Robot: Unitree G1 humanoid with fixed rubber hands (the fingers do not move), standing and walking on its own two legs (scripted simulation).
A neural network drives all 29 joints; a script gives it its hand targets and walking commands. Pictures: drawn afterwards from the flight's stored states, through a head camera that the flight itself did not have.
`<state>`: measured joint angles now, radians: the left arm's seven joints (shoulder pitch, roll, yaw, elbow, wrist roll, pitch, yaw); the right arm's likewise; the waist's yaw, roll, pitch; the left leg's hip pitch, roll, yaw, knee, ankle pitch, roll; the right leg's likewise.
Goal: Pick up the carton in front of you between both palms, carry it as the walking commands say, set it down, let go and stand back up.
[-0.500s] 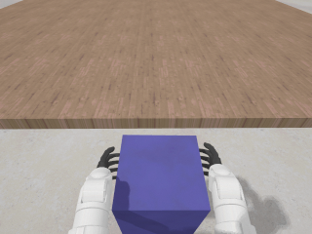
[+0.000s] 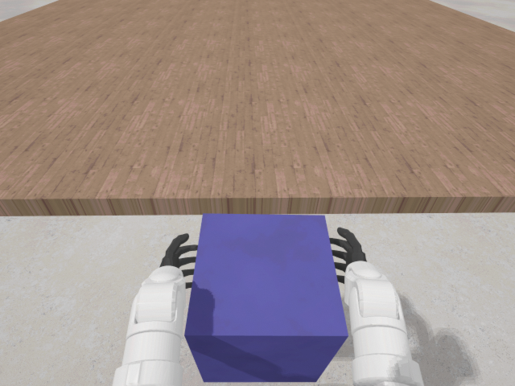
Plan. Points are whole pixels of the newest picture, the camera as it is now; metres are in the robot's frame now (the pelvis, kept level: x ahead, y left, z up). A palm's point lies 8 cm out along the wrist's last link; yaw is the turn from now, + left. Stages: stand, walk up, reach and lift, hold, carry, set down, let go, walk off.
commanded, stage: hold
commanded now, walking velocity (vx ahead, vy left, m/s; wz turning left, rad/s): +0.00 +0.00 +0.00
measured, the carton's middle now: (262, 301) +0.29 +0.00 -0.03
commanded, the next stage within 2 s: carry in 0.52 s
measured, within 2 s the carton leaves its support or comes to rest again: neither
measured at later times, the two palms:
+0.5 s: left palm (172, 276) +0.29 +0.15 +0.05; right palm (355, 269) +0.30 -0.15 +0.06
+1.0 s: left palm (186, 215) +0.40 +0.14 +0.08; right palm (347, 210) +0.41 -0.16 +0.08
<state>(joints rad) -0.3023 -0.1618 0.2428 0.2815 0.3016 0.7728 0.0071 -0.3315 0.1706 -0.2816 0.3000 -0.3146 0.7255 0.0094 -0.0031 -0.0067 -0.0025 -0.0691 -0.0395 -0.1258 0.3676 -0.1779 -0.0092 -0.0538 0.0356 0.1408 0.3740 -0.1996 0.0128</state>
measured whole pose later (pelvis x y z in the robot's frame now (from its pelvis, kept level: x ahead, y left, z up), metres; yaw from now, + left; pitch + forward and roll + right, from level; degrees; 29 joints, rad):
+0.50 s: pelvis +0.01 +0.00 +0.00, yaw +0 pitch -7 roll +0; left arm -0.26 -0.15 0.21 0.25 0.29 0.78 0.01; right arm -0.30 0.16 -0.24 0.27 -0.30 0.74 0.00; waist 0.00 -0.01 -0.01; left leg -0.04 -0.03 -0.12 0.34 -0.18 -0.01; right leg -0.03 0.04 0.13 0.34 -0.20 0.01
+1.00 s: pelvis +0.14 -0.01 -0.01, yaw -2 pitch +5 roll +2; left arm -0.12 -0.13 0.11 -0.33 0.12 1.15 0.09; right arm -0.17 0.14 -0.09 -0.28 -0.11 1.11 -0.08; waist 0.02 -0.04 -0.15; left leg -0.36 0.00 0.21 0.44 -0.15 0.04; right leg -0.19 -0.06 -0.02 0.57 -0.43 0.00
